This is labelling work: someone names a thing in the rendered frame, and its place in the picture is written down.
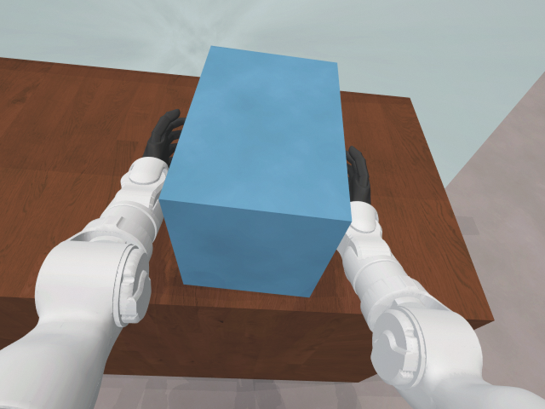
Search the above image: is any pedestal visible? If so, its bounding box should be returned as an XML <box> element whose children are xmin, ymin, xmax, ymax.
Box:
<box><xmin>0</xmin><ymin>57</ymin><xmax>494</xmax><ymax>383</ymax></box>

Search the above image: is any carton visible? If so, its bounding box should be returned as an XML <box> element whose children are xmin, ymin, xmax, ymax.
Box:
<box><xmin>158</xmin><ymin>46</ymin><xmax>352</xmax><ymax>297</ymax></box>

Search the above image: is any left robot upper arm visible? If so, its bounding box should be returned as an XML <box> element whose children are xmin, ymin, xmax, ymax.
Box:
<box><xmin>0</xmin><ymin>240</ymin><xmax>152</xmax><ymax>409</ymax></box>

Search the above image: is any robot right forearm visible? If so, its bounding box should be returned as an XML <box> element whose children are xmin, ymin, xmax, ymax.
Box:
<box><xmin>337</xmin><ymin>201</ymin><xmax>483</xmax><ymax>367</ymax></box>

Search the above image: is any right robot upper arm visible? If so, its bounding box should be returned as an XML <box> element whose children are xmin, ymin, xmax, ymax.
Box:
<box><xmin>370</xmin><ymin>306</ymin><xmax>545</xmax><ymax>409</ymax></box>

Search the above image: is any robot right hand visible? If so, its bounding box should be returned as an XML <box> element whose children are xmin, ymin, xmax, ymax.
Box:
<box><xmin>346</xmin><ymin>146</ymin><xmax>371</xmax><ymax>205</ymax></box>

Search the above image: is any robot left forearm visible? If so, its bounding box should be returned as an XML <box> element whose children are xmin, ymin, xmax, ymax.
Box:
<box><xmin>35</xmin><ymin>157</ymin><xmax>169</xmax><ymax>317</ymax></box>

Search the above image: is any robot left hand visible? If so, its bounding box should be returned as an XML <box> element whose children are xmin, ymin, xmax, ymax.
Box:
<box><xmin>142</xmin><ymin>109</ymin><xmax>186</xmax><ymax>167</ymax></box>

